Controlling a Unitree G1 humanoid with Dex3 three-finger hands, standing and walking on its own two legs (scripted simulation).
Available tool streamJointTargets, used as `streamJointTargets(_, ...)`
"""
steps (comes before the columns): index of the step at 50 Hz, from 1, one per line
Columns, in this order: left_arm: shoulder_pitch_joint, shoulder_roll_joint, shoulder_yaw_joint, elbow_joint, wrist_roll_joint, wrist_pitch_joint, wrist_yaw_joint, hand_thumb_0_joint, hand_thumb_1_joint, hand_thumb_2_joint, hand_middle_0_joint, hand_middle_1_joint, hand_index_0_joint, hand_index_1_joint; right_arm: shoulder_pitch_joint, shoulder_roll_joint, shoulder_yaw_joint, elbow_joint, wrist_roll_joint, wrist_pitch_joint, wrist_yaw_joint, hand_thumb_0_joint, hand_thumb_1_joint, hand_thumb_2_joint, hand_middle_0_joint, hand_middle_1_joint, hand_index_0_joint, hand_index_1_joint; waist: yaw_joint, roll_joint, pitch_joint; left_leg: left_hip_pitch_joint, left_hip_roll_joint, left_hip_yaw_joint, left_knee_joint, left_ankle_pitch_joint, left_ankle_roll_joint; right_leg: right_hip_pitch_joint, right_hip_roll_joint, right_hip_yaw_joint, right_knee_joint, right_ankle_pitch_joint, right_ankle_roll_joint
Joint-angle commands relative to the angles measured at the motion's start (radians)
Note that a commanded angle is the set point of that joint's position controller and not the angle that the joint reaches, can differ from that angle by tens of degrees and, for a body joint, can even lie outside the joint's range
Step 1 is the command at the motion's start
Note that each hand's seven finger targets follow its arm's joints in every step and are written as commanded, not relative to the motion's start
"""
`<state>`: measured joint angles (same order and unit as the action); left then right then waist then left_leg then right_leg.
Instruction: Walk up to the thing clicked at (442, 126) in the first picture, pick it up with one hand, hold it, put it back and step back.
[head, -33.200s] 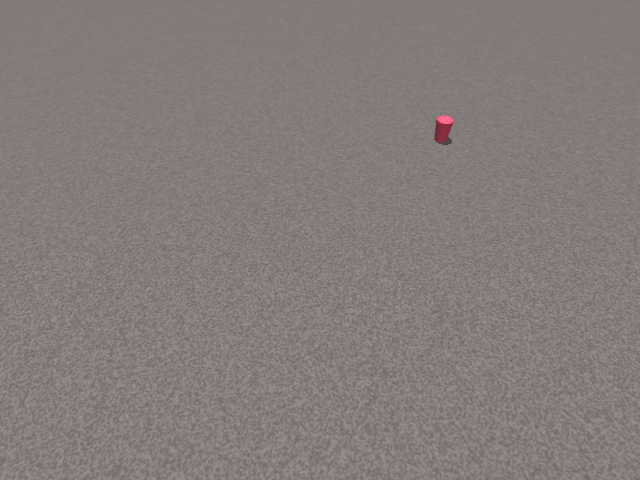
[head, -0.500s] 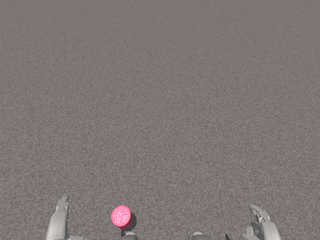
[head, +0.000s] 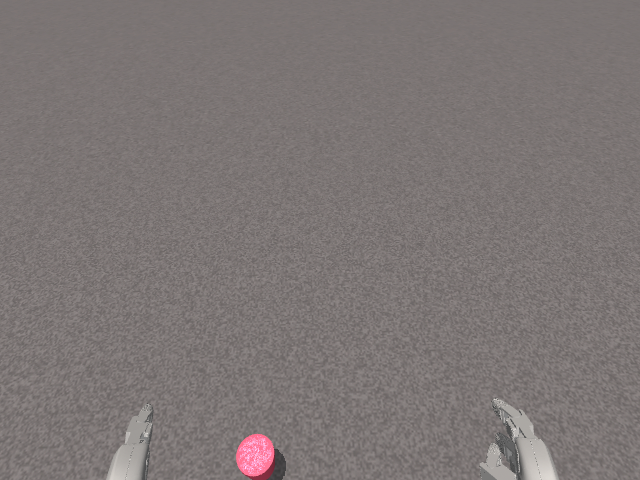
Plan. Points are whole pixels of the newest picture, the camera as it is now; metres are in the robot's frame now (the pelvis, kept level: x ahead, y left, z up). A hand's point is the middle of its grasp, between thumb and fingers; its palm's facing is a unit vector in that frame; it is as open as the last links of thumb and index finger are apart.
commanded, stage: home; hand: left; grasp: from the side
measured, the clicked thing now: (258, 460) +0.32 +0.19 -0.65
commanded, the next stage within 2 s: stand in 1.38 s
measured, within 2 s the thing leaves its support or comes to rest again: neither
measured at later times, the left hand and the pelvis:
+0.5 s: hand out of the picture +0.16 +0.17 -0.05, palm faces +0.10 -0.95 -0.29, open 17.5 cm; pelvis -0.01 -0.01 +0.00, yaw +0 degrees
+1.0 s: hand out of the picture +0.16 +0.18 -0.05, palm faces +0.10 -0.95 -0.29, open 17.5 cm; pelvis -0.01 +0.00 +0.00, yaw +0 degrees
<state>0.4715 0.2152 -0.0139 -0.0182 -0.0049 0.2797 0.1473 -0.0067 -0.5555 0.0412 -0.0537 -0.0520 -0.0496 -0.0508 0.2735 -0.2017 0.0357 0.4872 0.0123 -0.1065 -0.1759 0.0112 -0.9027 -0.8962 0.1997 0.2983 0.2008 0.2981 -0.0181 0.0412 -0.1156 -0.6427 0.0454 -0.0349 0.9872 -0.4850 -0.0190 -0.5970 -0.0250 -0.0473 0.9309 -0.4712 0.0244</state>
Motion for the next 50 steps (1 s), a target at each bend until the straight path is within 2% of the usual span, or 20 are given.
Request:
streamJointTargets(1,-0.051,0.119,0.070,-0.214,0.004,-0.056,0.010,0.000,-0.569,0.045,-0.047,-0.053,-0.047,-0.053,-0.052,-0.116,-0.052,-0.144,-0.003,-0.051,-0.018,0.000,-0.899,-0.901,0.200,0.300,0.200,0.300,-0.001,0.014,-0.107,0.106,-0.034,0.023,-0.168,0.270,0.012,0.064,0.046,-0.024,-0.146,0.241,-0.029)
streamJointTargets(3,-0.002,0.065,0.036,-0.123,0.002,-0.049,0.004,0.000,-0.587,0.035,-0.045,-0.051,-0.045,-0.050,-0.065,-0.112,-0.049,-0.149,-0.004,-0.054,-0.015,0.000,-0.899,-0.901,0.200,0.300,0.200,0.300,-0.010,-0.036,-0.064,0.083,-0.034,0.023,-0.172,0.243,0.017,0.060,0.047,-0.028,-0.157,0.220,-0.026)
streamJointTargets(5,-0.057,0.112,0.073,-0.196,0.003,-0.060,0.008,0.000,-0.584,0.037,-0.046,-0.051,-0.046,-0.051,-0.061,-0.115,-0.053,-0.148,-0.003,-0.051,-0.018,0.000,-0.899,-0.901,0.200,0.300,0.200,0.300,0.000,0.000,-0.101,0.096,-0.036,0.031,-0.168,0.246,0.016,0.066,0.042,-0.020,-0.162,0.229,-0.026)
streamJointTargets(9,-0.009,0.070,0.050,-0.119,-0.001,-0.054,0.000,0.000,-0.582,0.038,-0.046,-0.051,-0.046,-0.051,-0.064,-0.113,-0.052,-0.149,-0.002,-0.053,-0.014,0.000,-0.899,-0.901,0.200,0.300,0.200,0.300,-0.009,-0.044,-0.059,0.081,-0.040,0.040,-0.159,0.226,0.023,0.053,0.039,-0.015,-0.181,0.228,-0.016)
streamJointTargets(11,-0.056,0.118,0.084,-0.199,0.001,-0.065,0.003,0.000,-0.578,0.040,-0.046,-0.052,-0.046,-0.052,-0.058,-0.111,-0.055,-0.143,-0.002,-0.052,-0.017,0.000,-0.899,-0.901,0.200,0.300,0.200,0.300,0.002,-0.026,-0.097,0.096,-0.042,0.045,-0.156,0.229,0.023,0.073,0.033,-0.006,-0.184,0.236,-0.016)
streamJointTargets(12,-0.011,0.087,0.060,-0.126,0.002,-0.058,-0.002,0.000,-0.589,0.033,-0.045,-0.050,-0.045,-0.050,-0.063,-0.113,-0.053,-0.142,-0.002,-0.052,-0.014,0.000,-0.899,-0.901,0.200,0.300,0.200,0.300,-0.007,-0.036,-0.073,0.089,-0.041,0.042,-0.161,0.227,0.023,0.068,0.036,-0.009,-0.178,0.228,-0.017)
streamJointTargets(16,-0.032,0.081,0.055,-0.141,0.000,-0.061,-0.002,0.000,-0.587,0.035,-0.045,-0.051,-0.045,-0.050,-0.066,-0.116,-0.057,-0.144,-0.002,-0.055,-0.015,0.000,-0.899,-0.901,0.200,0.300,0.200,0.300,-0.009,-0.035,-0.079,0.093,-0.041,0.042,-0.167,0.214,0.024,0.061,0.037,-0.011,-0.180,0.214,-0.018)
streamJointTargets(24,-0.058,0.103,0.075,-0.179,0.000,-0.061,-0.001,0.000,-0.571,0.044,-0.047,-0.053,-0.047,-0.052,-0.066,-0.115,-0.057,-0.136,-0.002,-0.061,-0.019,0.000,-0.899,-0.901,0.200,0.300,0.200,0.300,-0.004,-0.013,-0.085,0.107,-0.037,0.042,-0.177,0.203,0.022,0.060,0.037,-0.009,-0.185,0.197,-0.021)
streamJointTargets(26,-0.037,0.085,0.058,-0.137,-0.001,-0.058,-0.004,0.000,-0.566,0.047,-0.047,-0.054,-0.047,-0.054,-0.068,-0.113,-0.053,-0.139,-0.001,-0.063,-0.019,0.000,-0.899,-0.901,0.200,0.300,0.200,0.300,-0.010,-0.037,-0.059,0.096,-0.039,0.043,-0.174,0.193,0.025,0.054,0.035,-0.009,-0.195,0.190,-0.018)
streamJointTargets(27,-0.080,0.115,0.077,-0.202,-0.001,-0.064,-0.001,0.000,-0.572,0.043,-0.047,-0.053,-0.047,-0.053,-0.067,-0.114,-0.055,-0.136,-0.002,-0.064,-0.020,0.000,-0.899,-0.901,0.200,0.300,0.200,0.300,-0.005,-0.027,-0.071,0.094,-0.042,0.046,-0.171,0.186,0.026,0.057,0.032,-0.004,-0.200,0.188,-0.017)
streamJointTargets(29,-0.010,0.065,0.050,-0.103,0.000,-0.057,-0.006,0.000,-0.575,0.042,-0.046,-0.053,-0.046,-0.052,-0.070,-0.112,-0.053,-0.135,-0.003,-0.067,-0.015,0.000,-0.899,-0.901,0.200,0.300,0.200,0.300,-0.008,-0.061,-0.039,0.081,-0.039,0.043,-0.178,0.165,0.027,0.047,0.037,-0.010,-0.197,0.158,-0.018)
streamJointTargets(31,-0.060,0.105,0.075,-0.202,-0.001,-0.067,-0.003,0.000,-0.548,0.057,-0.049,-0.057,-0.049,-0.056,-0.069,-0.116,-0.059,-0.137,-0.002,-0.066,-0.015,0.000,-0.899,-0.901,0.200,0.300,0.200,0.300,0.005,0.003,-0.091,0.103,-0.037,0.039,-0.186,0.188,0.020,0.060,0.040,-0.012,-0.182,0.175,-0.027)
streamJointTargets(35,-0.018,0.069,0.052,-0.126,0.000,-0.061,-0.007,0.000,-0.558,0.052,-0.048,-0.055,-0.048,-0.055,-0.070,-0.112,-0.054,-0.137,-0.002,-0.069,-0.013,0.000,-0.899,-0.901,0.200,0.300,0.200,0.300,-0.002,-0.026,-0.047,0.086,-0.034,0.034,-0.195,0.160,0.021,0.043,0.045,-0.020,-0.181,0.143,-0.026)
streamJointTargets(38,-0.084,0.121,0.081,-0.214,0.000,-0.070,-0.003,0.000,-0.569,0.045,-0.047,-0.054,-0.047,-0.053,-0.065,-0.117,-0.057,-0.138,0.000,-0.071,-0.016,0.000,-0.899,-0.901,0.200,0.300,0.200,0.300,0.001,-0.012,-0.077,0.100,-0.036,0.035,-0.189,0.175,0.022,0.051,0.040,-0.015,-0.183,0.159,-0.027)
streamJointTargets(41,-0.027,0.069,0.049,-0.150,0.000,-0.064,-0.007,0.000,-0.557,0.052,-0.048,-0.056,-0.048,-0.055,-0.069,-0.111,-0.054,-0.141,-0.003,-0.074,-0.016,0.000,-0.899,-0.901,0.200,0.300,0.200,0.300,-0.006,-0.032,-0.074,0.092,-0.035,0.036,-0.184,0.178,0.023,0.052,0.042,-0.016,-0.181,0.166,-0.025)
streamJointTargets(43,-0.091,0.121,0.079,-0.224,0.002,-0.073,-0.001,0.000,-0.579,0.040,-0.046,-0.052,-0.046,-0.051,-0.061,-0.119,-0.058,-0.134,-0.003,-0.073,-0.019,0.000,-0.899,-0.901,0.200,0.300,0.200,0.300,-0.003,0.006,-0.090,0.114,-0.035,0.037,-0.186,0.197,0.019,0.055,0.041,-0.014,-0.177,0.180,-0.027)
streamJointTargets(45,0.012,0.054,0.040,-0.101,0.002,-0.060,-0.007,0.000,-0.553,0.054,-0.049,-0.056,-0.049,-0.056,-0.067,-0.109,-0.052,-0.133,-0.005,-0.076,-0.016,0.000,-0.899,-0.901,0.200,0.300,0.200,0.300,-0.008,-0.041,-0.049,0.084,-0.035,0.033,-0.181,0.188,0.022,0.049,0.044,-0.020,-0.179,0.174,-0.024)
streamJointTargets(46,-0.007,0.056,0.043,-0.123,0.001,-0.064,-0.007,0.000,-0.566,0.047,-0.047,-0.054,-0.047,-0.054,-0.070,-0.111,-0.054,-0.139,-0.004,-0.077,-0.015,0.000,-0.900,-0.901,0.200,0.300,0.200,0.300,-0.004,-0.043,-0.055,0.080,-0.034,0.033,-0.185,0.181,0.022,0.048,0.044,-0.021,-0.178,0.167,-0.026)
streamJointTargets(47,-0.077,0.105,0.073,-0.210,0.001,-0.075,-0.001,0.000,-0.558,0.051,-0.048,-0.055,-0.048,-0.055,-0.068,-0.111,-0.053,-0.138,-0.004,-0.076,-0.016,0.000,-0.899,-0.901,0.200,0.300,0.200,0.300,0.009,0.000,-0.070,0.085,-0.036,0.033,-0.192,0.167,0.020,0.053,0.041,-0.019,-0.179,0.151,-0.029)
streamJointTargets(50,-0.043,0.077,0.051,-0.161,0.003,-0.069,-0.006,0.000,-0.549,0.057,-0.049,-0.057,-0.049,-0.056,-0.066,-0.114,-0.054,-0.137,-0.004,-0.078,-0.014,0.000,-0.899,-0.901,0.200,0.300,0.200,0.300,-0.008,-0.008,-0.052,0.087,-0.032,0.031,-0.202,0.142,0.019,0.035,0.047,-0.023,-0.178,0.127,-0.029)
